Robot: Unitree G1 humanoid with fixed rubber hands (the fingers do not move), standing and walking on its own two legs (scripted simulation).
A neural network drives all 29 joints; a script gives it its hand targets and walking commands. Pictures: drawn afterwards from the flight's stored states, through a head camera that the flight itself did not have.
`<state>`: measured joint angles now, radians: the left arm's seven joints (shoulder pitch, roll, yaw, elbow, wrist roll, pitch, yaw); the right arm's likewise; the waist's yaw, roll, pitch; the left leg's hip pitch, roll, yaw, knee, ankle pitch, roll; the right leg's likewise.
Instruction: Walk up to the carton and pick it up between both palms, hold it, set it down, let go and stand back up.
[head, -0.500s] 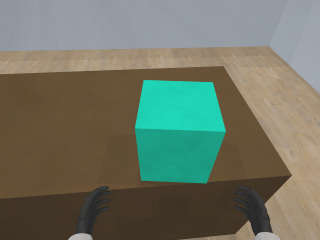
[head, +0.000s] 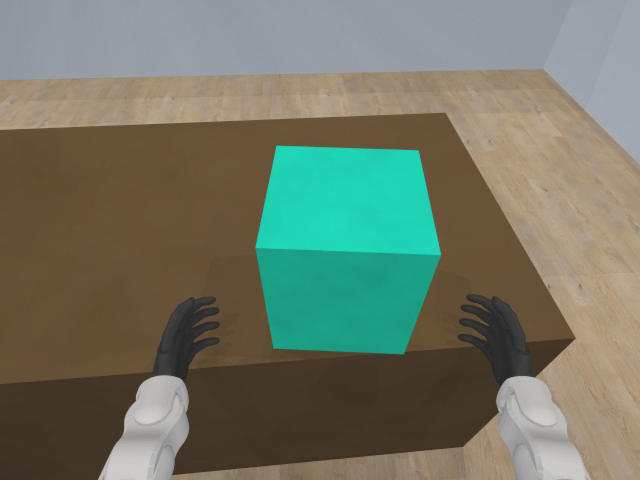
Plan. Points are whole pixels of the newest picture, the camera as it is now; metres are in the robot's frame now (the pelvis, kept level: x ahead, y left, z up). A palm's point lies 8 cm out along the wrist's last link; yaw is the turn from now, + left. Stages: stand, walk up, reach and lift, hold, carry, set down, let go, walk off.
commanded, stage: reach and lift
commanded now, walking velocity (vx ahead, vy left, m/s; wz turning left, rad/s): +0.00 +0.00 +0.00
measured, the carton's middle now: (342, 254) +0.42 -0.02 +0.02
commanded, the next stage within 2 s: none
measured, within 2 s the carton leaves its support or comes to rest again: neither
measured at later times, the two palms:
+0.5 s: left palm (176, 283) +0.32 +0.19 +0.08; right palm (516, 295) +0.30 -0.23 +0.07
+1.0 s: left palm (179, 215) +0.39 +0.19 +0.13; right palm (516, 231) +0.37 -0.23 +0.12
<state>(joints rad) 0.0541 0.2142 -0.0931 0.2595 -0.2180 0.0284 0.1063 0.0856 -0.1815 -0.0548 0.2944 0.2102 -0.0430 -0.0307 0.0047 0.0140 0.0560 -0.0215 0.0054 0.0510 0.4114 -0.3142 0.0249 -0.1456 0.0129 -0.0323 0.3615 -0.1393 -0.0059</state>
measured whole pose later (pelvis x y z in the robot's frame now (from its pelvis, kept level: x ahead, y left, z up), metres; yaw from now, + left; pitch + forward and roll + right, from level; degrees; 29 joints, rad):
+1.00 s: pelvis -0.01 -0.01 +0.00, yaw +2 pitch +4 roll -1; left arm -0.61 0.33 0.09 0.34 -0.24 0.56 0.04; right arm -0.52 -0.28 -0.09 0.38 0.32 0.36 -0.09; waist -0.06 -0.01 -0.01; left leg -0.20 0.01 0.02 0.42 -0.28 0.01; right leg -0.30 0.01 -0.06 0.33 -0.10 -0.02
